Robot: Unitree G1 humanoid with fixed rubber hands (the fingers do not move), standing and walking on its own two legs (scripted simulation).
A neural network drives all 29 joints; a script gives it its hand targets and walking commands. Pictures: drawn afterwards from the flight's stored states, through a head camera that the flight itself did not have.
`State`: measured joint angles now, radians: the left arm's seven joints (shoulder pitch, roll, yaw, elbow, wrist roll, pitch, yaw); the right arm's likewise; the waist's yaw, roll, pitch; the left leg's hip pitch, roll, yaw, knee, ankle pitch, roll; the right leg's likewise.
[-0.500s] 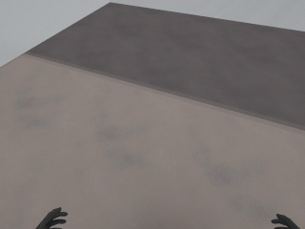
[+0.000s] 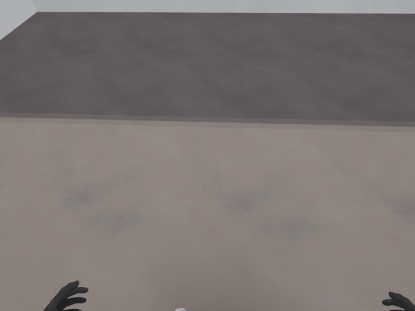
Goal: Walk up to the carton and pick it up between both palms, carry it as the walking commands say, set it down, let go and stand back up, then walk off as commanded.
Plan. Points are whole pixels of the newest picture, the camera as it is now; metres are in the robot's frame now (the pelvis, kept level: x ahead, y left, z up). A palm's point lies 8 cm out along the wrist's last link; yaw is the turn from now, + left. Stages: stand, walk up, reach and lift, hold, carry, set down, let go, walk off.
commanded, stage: walk up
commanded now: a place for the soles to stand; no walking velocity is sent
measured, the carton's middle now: out of the picture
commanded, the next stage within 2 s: none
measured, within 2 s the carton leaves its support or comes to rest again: neither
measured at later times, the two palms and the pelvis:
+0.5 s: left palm (125, 293) +0.19 +0.19 -0.07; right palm out of the picture -0.11 -0.42 -0.06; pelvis -0.07 -0.05 +0.00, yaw -25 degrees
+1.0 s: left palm (217, 272) +0.22 +0.01 -0.06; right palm out of the picture -0.34 -0.39 -0.04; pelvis -0.12 -0.07 +0.00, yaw -54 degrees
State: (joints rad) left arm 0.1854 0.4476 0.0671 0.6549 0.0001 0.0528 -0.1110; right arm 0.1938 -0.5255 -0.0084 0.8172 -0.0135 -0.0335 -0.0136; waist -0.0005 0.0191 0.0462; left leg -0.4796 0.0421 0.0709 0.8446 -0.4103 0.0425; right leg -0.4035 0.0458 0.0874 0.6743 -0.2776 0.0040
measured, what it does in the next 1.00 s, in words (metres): walks backwards, turning right: left foot, then right foot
